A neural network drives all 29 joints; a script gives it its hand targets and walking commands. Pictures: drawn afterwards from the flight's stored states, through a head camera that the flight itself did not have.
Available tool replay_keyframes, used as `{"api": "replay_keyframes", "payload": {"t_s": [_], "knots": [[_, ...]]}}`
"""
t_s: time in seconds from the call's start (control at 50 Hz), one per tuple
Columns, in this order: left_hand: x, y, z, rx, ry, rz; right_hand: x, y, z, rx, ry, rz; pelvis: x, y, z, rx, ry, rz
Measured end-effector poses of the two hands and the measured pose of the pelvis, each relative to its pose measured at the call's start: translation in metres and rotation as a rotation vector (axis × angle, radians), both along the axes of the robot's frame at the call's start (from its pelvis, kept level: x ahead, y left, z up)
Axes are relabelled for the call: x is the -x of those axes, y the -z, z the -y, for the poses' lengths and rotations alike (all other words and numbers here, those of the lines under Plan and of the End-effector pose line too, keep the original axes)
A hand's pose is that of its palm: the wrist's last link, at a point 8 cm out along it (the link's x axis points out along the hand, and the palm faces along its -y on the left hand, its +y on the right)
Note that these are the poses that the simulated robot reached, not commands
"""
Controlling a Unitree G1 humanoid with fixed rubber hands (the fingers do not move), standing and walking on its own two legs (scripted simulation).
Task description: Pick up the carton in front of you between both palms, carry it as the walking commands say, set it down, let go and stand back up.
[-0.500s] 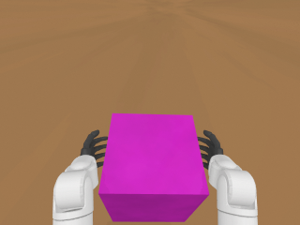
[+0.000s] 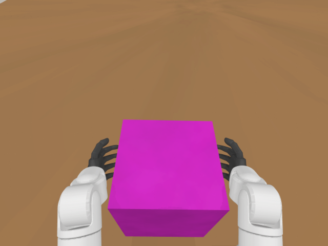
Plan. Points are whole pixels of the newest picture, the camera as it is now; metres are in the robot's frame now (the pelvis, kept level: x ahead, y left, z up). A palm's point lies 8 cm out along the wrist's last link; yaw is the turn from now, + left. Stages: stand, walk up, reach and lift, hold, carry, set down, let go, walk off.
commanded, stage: carry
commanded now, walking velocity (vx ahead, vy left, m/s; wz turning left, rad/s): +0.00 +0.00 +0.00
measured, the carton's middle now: (166, 182) +0.29 +0.00 +0.01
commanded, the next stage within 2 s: none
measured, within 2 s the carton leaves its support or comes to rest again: neither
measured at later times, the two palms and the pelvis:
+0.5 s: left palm (112, 118) +0.44 +0.15 +0.08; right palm (220, 120) +0.43 -0.15 +0.08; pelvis +0.17 +0.01 -0.01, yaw -3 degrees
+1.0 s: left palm (115, 124) +0.42 +0.14 +0.08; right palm (225, 127) +0.41 -0.16 +0.08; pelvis +0.15 +0.00 -0.02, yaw -3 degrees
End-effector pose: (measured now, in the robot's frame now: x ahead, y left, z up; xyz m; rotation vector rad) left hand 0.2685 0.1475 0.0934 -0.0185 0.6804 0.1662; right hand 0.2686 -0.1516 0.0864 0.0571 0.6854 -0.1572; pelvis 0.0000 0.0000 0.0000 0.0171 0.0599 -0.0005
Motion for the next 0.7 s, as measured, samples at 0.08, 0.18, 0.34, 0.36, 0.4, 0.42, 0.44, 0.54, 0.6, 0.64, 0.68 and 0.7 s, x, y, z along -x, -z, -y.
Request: {"api": "replay_keyframes", "payload": {"t_s": [0.08, 0.18, 0.34, 0.36, 0.4, 0.42, 0.44, 0.54, 0.6, 0.64, 0.68, 0.7], "knots": [[-0.057, 0.008, -0.011, 0.025, 0.023, 0.038, -0.05, 0.001, -0.011, 0.023, 0.024, 0.037, -0.055, 0.018, -0.015, 0.02, 0.022, 0.022], [-0.1, 0.03, -0.018, 0.062, 0.02, -0.05, -0.092, 0.013, -0.019, 0.052, 0.028, -0.051, -0.092, 0.015, -0.022, 0.007, 0.04, 0.011], [-0.142, 0.022, -0.012, 0.037, 0.031, -0.044, -0.132, 0.011, -0.012, 0.032, 0.033, -0.045, -0.137, 0.009, -0.019, 0.007, 0.039, 0.011], [-0.148, 0.018, -0.01, 0.033, 0.032, -0.03, -0.137, 0.009, -0.01, 0.028, 0.034, -0.031, -0.142, 0.01, -0.018, 0.007, 0.04, 0.008], [-0.158, 0.012, -0.007, 0.028, 0.034, -0.007, -0.147, 0.005, -0.007, 0.021, 0.038, -0.008, -0.152, 0.011, -0.016, 0.007, 0.041, 0.002], [-0.163, 0.01, -0.006, 0.026, 0.035, 0.0, -0.151, 0.004, -0.006, 0.019, 0.039, -0.001, -0.156, 0.012, -0.015, 0.007, 0.042, -0.001], [-0.167, 0.009, -0.004, 0.024, 0.037, 0.002, -0.155, 0.004, -0.004, 0.017, 0.041, 0.0, -0.16, 0.012, -0.014, 0.008, 0.043, -0.004], [-0.177, 0.015, 0.003, 0.016, 0.048, -0.027, -0.162, 0.011, 0.003, 0.016, 0.046, -0.028, -0.172, 0.014, -0.008, 0.009, 0.05, -0.006], [-0.179, 0.018, 0.007, 0.015, 0.053, -0.035, -0.163, 0.013, 0.007, 0.017, 0.05, -0.036, -0.175, 0.015, -0.006, 0.009, 0.052, -0.005], [-0.179, 0.02, 0.009, 0.016, 0.055, -0.034, -0.163, 0.015, 0.009, 0.017, 0.052, -0.035, -0.175, 0.017, -0.005, 0.009, 0.053, -0.004], [-0.179, 0.021, 0.01, 0.017, 0.056, -0.033, -0.162, 0.015, 0.01, 0.018, 0.054, -0.034, -0.174, 0.017, -0.003, 0.008, 0.054, -0.003], [-0.178, 0.022, 0.011, 0.017, 0.057, -0.033, -0.161, 0.016, 0.011, 0.019, 0.054, -0.034, -0.173, 0.018, -0.003, 0.009, 0.054, -0.002]]}}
